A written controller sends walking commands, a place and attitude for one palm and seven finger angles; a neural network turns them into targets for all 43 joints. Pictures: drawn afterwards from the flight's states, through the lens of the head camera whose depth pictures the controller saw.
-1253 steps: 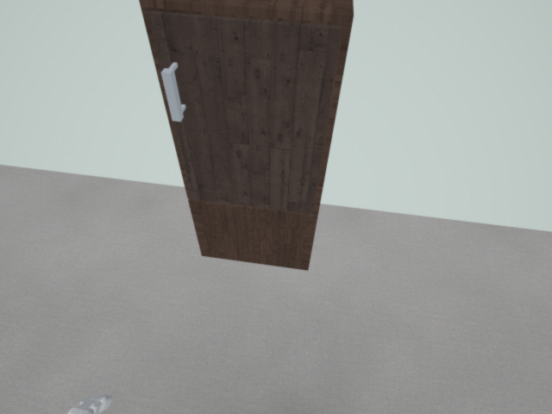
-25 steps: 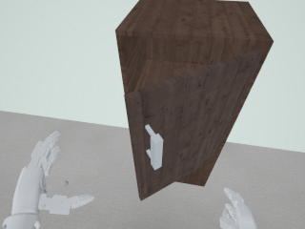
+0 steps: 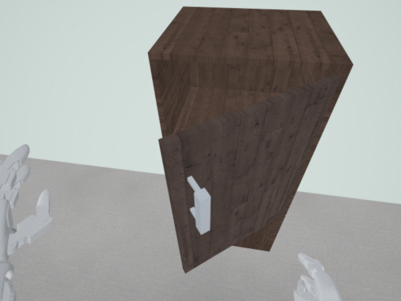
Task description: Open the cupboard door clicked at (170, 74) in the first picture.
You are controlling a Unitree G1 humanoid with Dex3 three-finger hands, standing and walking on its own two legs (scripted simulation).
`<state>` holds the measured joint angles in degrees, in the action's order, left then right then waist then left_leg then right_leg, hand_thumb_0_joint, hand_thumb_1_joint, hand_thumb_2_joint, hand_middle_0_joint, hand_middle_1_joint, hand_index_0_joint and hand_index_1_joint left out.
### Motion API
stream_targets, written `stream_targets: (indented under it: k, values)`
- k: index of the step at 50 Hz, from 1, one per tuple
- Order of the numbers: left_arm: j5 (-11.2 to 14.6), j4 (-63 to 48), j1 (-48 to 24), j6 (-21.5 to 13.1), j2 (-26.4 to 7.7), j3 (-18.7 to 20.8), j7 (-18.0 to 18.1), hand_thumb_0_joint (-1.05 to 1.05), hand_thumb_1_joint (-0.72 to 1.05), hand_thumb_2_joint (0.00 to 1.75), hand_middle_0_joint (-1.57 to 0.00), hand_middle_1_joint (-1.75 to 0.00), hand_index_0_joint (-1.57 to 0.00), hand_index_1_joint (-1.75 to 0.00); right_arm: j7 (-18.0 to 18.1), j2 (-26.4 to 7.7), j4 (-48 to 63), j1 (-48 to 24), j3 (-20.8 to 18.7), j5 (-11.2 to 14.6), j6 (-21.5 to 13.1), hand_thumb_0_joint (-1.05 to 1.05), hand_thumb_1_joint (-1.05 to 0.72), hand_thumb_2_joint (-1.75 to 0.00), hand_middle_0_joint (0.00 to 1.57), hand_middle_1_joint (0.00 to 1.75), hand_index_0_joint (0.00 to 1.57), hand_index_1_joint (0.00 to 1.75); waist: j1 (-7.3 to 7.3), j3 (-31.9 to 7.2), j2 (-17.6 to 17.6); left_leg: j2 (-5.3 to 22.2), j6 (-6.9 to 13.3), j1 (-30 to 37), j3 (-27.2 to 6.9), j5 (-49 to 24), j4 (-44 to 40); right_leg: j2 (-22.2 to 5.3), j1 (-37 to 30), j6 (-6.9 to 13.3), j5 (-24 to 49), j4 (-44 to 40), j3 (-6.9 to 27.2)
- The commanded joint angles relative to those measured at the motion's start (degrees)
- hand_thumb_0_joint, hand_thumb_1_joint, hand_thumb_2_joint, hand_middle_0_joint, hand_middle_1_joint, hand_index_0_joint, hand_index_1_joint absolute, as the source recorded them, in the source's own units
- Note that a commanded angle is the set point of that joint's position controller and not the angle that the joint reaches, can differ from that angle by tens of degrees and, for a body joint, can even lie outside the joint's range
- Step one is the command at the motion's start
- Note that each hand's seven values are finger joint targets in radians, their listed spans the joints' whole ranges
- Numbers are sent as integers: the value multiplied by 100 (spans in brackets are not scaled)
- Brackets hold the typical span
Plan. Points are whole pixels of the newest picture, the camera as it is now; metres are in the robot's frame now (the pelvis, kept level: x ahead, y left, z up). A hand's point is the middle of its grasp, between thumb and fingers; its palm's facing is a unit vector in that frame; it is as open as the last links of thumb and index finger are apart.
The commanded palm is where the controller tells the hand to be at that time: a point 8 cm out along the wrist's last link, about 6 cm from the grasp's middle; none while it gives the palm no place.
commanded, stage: draw the hand back to the body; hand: left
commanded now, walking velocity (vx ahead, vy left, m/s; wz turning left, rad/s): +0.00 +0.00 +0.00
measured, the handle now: (197, 205) +0.30 +0.05 +0.04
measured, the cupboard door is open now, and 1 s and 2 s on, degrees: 39 39 39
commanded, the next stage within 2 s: step back with the hand held close in 0.32 s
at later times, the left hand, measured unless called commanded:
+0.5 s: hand (59, 225) +0.18 +0.24 +0.15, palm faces +0.44 -0.80 -0.41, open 7.4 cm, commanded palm +0.13 +0.27 +0.17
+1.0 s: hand (21, 253) +0.13 +0.27 +0.15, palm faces +0.36 -0.79 -0.51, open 7.4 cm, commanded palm +0.07 +0.31 +0.17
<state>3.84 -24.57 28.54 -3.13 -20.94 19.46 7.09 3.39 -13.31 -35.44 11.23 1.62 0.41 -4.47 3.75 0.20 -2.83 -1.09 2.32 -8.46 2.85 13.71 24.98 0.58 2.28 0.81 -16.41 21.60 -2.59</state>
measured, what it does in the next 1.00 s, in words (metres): shifts its weight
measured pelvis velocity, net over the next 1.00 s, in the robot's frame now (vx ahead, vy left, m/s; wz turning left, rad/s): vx -0.07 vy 0.01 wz -0.02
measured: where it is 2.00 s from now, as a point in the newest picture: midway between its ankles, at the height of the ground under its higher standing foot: outside the picture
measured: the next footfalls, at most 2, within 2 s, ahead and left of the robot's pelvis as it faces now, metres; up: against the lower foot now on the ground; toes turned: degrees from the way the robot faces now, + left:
left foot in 1.42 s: -0.06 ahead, +0.12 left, +0.00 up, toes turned +1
right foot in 1.86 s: -0.33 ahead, -0.07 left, +0.00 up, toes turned -3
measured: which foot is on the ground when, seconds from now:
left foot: down 0.00-1.00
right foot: down 0.00-1.00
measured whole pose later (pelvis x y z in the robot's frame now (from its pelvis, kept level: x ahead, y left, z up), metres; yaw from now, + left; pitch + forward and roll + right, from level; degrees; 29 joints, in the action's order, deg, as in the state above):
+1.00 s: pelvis -0.07 +0.01 -0.01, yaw -1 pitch +0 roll -2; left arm 3.2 -29.2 33.4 -8.2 -24.9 23.5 8.3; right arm 4.9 -13.0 -31.2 10.9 -0.4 1.2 0.2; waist -0.4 2.5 -1.7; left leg 0.4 3.2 -20.3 3.6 9.4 29.7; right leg 1.6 14.9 0.3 -12.2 27.3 -2.1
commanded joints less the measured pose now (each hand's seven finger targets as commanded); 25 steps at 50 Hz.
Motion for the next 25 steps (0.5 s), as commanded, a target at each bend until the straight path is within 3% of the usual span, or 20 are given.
stream_targets:
  k: [1, 6, 7, 13, 16, 19, 21, 22, 23, 24, 25]
  values:
    - [18, -901, -286, -350, -716, 400, 39, 0, 90, 90, -20, -30, -20, -30, 36, -647, 918, -702, -267, 16, -267, 0, -90, -90, 20, 30, 20, 30, -35, -296, -105, 312, -153, 558, -384, -1712, -324, -16, 484, 30, 1493, -299, 126]
    - [17, -1015, -450, -404, -929, 518, 37, 0, 90, 90, -20, -30, -20, -30, 80, -649, 925, -771, -303, 7, -244, 0, -90, -90, 20, 30, 20, 30, -7, -463, 161, 245, -72, 616, -306, -1502, -270, -40, 430, 9, 1575, -375, 190]
    - [14, -1043, -496, -415, -1060, 619, 50, 0, 90, 90, -20, -30, -20, -30, 95, -660, 908, -800, -306, 4, -248, 0, -90, -90, 20, 30, 20, 30, 20, -477, 112, 235, -69, 619, -294, -1538, -258, -53, 375, 23, 1659, -386, 195]
    - [30, -1141, -520, -461, -1073, 635, 58, 0, 90, 90, -20, -30, -20, -30, 123, -568, 867, -845, -260, 16, -305, 0, -90, -90, 20, 30, 20, 30, 13, -312, -300, 188, -79, 624, -263, -1467, -221, -82, 443, 25, 1684, -462, 247]
    - [57, -951, -460, -456, -937, 547, 37, 0, 90, 90, -20, -30, -20, -30, 124, -563, 853, -855, -276, 27, -300, 0, -90, -90, 20, 30, 20, 30, -8, -178, -165, 192, -65, 644, -228, -1306, -236, -69, 556, -1, 1529, -547, 266]
    - [78, -693, -412, -448, -864, 507, 12, 0, 90, 90, -20, -30, -20, -30, 135, -581, 855, -880, -289, 24, -268, 0, -90, -90, 20, 30, 20, 30, -10, 3, 207, 204, -48, 557, -251, -1163, -284, -55, 604, -24, 1386, -599, 259]
    - [82, -691, -454, -475, -880, 511, -10, 0, 90, 90, -20, -30, -20, -30, 139, -582, 854, -887, -307, 25, -253, 0, -90, -90, 20, 30, 20, 30, -10, -64, 147, 194, -25, 601, -212, -1095, -269, -80, 608, -38, 1350, -638, 304]
    - [64, -1095, -1131, -543, -1155, 598, 21, 0, 90, 90, -20, -30, -20, -30, 155, -614, 839, -923, -300, 40, -289, 0, -90, -90, 20, 30, 20, 30, -29, -230, -91, 168, -24, 702, -214, -1118, -236, -111, 563, -24, 1415, -640, 334]
    - [32, -1195, -1312, -707, -1694, 1189, 43, 0, 90, 90, -20, -30, -20, -30, 160, -694, 1000, -781, -309, 83, -193, 0, -90, -90, 20, 30, 20, 30, -242, 213, 145, 315, 51, 445, -397, -948, 42, -389, 1233, -118, 1804, -864, 793]
    - [11, -746, -736, -715, -1311, 925, -19, 0, 90, 90, -20, -30, -20, -30, 164, -610, 894, -804, -311, 34, -100, 0, -90, -90, 20, 30, 20, 30, -243, 35, 405, 305, 62, 421, -384, -941, 180, -521, 1145, -173, 2101, -786, 743]
    - [-14, -639, -526, -662, -1161, 759, -49, 0, 90, 90, -20, -30, -20, -30, 146, -605, 947, -832, -322, 40, -29, 0, -90, -90, 20, 30, 20, 30, -244, 62, 561, 280, 65, 415, -340, -991, 237, -545, 1189, -261, 2380, -758, 758]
